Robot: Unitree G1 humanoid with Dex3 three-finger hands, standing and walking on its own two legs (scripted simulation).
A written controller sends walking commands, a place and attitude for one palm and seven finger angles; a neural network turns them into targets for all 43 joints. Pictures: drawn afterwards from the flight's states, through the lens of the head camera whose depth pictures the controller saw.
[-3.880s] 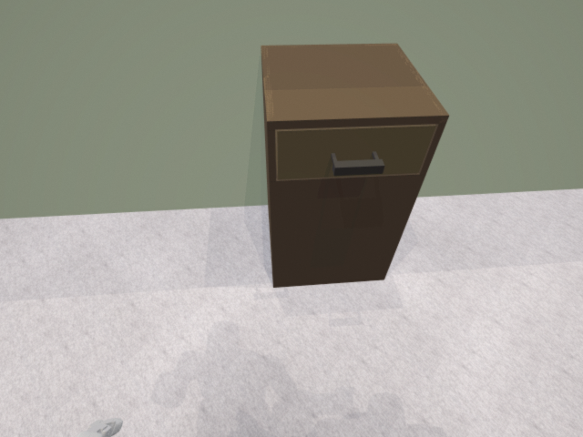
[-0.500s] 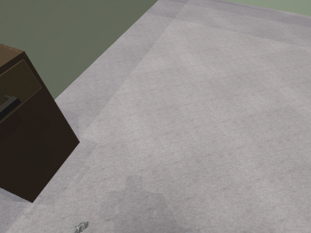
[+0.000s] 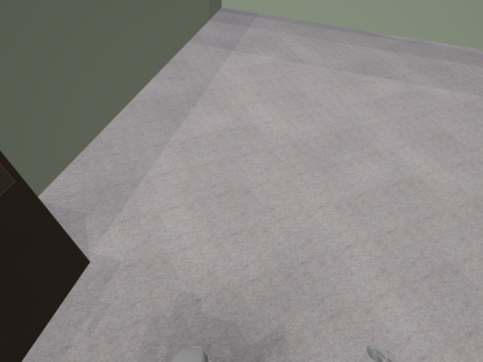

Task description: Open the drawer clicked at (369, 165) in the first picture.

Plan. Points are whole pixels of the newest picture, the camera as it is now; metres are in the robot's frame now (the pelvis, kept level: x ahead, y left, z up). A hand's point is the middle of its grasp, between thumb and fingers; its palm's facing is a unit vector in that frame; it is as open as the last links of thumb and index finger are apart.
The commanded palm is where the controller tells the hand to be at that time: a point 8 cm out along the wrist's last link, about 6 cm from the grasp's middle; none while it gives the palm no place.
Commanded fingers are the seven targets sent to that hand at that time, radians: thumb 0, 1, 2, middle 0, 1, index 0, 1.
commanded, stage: walk to a spot facing it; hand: left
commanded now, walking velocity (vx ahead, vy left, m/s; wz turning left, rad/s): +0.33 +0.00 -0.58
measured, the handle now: out of the picture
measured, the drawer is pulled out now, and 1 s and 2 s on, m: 0.00 0.00 0.00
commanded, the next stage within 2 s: turn to face it in 0.92 s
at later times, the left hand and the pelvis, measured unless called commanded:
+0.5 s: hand (180, 261) +0.34 +0.18 -0.17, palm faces -0.34 -0.93 -0.17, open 7.4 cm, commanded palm none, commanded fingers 0.00 0.90 0.90 -0.20 -0.30 -0.20 -0.30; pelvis +0.17 +0.04 +0.00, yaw -20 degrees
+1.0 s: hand (233, 203) +0.52 +0.09 -0.16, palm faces -0.50 -0.83 -0.25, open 7.3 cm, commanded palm none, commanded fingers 0.00 0.90 0.90 -0.20 -0.30 -0.20 -0.30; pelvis +0.37 -0.07 +0.00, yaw -35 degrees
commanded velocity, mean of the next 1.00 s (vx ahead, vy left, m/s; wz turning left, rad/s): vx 0.28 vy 0.00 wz -0.57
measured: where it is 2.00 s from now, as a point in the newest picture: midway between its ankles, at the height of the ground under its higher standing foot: (269, 313)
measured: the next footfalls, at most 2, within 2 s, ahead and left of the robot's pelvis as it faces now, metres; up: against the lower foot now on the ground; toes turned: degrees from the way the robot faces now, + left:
left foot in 0.06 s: +0.13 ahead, +0.13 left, +0.00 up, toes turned +1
right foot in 0.66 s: +0.33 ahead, -0.14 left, +0.00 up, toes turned -34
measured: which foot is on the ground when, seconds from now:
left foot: up 0.00-0.04, down 0.06-0.66, up 0.68-1.00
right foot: down 0.00-0.06, up 0.08-0.64, down 0.66-1.00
